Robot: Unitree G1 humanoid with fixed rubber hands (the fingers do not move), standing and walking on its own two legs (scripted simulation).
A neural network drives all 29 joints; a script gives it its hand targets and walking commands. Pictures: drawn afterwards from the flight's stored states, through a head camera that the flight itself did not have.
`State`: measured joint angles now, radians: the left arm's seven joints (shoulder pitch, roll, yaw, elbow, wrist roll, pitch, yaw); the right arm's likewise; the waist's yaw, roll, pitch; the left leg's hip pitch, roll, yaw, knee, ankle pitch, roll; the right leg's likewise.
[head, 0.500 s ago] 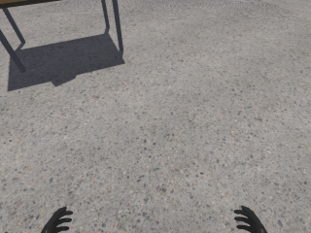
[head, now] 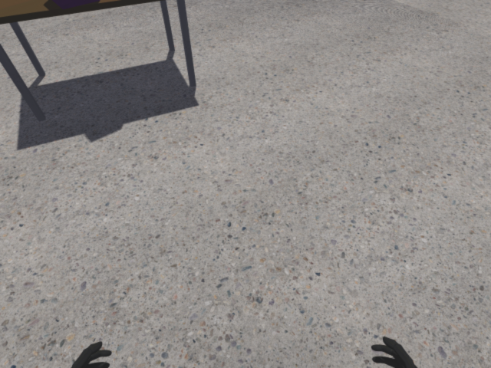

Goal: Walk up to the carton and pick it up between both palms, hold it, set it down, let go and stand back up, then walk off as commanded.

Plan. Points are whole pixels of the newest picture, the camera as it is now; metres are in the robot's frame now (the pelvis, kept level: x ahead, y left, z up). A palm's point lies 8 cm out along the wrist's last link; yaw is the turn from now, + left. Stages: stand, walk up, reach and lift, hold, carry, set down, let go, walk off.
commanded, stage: stand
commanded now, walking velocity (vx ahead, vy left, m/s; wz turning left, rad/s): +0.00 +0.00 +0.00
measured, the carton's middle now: out of the picture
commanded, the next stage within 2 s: none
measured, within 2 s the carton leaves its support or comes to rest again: neither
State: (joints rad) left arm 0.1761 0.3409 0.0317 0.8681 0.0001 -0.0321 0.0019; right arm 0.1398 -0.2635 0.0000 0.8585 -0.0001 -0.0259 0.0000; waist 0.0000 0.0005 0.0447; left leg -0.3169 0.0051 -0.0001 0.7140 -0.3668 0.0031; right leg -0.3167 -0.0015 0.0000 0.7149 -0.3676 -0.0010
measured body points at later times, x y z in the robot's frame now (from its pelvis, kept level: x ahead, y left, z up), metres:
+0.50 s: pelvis -0.02 -0.01 +0.01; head -0.01 -0.01 +0.46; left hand +0.09 +0.29 -0.10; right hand +0.10 -0.27 -0.12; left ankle +0.01 +0.12 -0.72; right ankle +0.01 -0.12 -0.72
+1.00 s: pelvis -0.03 -0.01 +0.02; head -0.03 -0.01 +0.47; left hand +0.07 +0.29 -0.10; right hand +0.07 -0.27 -0.12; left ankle +0.01 +0.12 -0.72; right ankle +0.01 -0.12 -0.72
